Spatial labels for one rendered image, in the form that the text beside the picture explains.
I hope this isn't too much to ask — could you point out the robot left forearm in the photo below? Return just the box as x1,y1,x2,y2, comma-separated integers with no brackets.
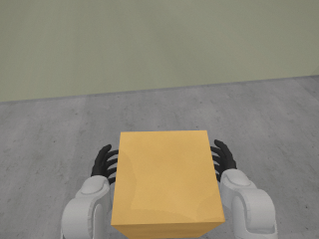
60,175,113,239

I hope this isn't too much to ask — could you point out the robot right forearm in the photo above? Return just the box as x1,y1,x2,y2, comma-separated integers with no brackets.
219,168,278,239

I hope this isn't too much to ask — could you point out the carton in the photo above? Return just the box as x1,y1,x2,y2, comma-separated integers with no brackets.
111,130,225,239

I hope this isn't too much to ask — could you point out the robot right hand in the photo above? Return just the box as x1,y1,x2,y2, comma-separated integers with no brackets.
210,139,237,183

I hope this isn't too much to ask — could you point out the robot left hand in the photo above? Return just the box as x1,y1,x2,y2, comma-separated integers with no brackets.
91,144,119,185

